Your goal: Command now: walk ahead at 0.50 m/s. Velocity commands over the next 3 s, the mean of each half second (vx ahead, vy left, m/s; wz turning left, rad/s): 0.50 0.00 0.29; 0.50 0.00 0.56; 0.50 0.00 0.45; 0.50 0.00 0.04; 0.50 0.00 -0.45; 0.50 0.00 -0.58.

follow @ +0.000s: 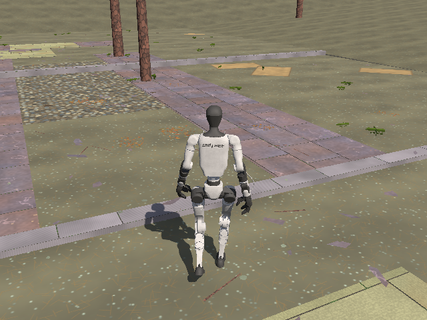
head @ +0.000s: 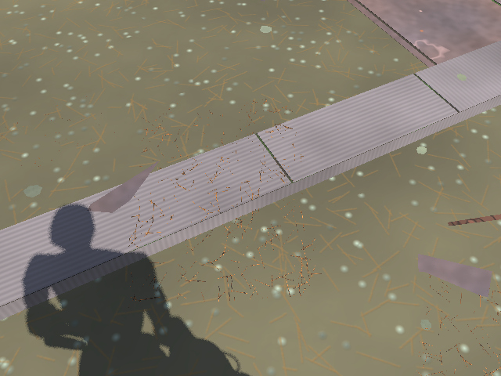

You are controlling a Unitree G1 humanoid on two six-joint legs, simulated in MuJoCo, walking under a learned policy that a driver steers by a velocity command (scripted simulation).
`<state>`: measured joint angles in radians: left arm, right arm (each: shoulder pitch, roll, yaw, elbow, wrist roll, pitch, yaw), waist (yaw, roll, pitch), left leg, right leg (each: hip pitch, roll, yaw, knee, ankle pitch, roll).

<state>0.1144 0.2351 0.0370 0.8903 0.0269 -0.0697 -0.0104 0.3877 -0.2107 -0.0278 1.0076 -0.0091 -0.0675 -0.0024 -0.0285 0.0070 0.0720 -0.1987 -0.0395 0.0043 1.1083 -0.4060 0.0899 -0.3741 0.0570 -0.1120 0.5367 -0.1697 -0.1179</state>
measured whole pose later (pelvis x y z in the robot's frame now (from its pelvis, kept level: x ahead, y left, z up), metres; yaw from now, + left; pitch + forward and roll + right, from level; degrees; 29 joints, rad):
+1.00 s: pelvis +0.55 +0.09 +0.00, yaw +29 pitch +2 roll +1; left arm -0.01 0.24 0.00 0.73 0.03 -0.07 -0.01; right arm 0.46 -0.28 -0.08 0.93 -0.01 -0.05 -0.01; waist -0.10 -0.02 0.04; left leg 0.01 -0.15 -0.22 0.47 -0.45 0.11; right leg -0.47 0.00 0.02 0.51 -0.08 -0.02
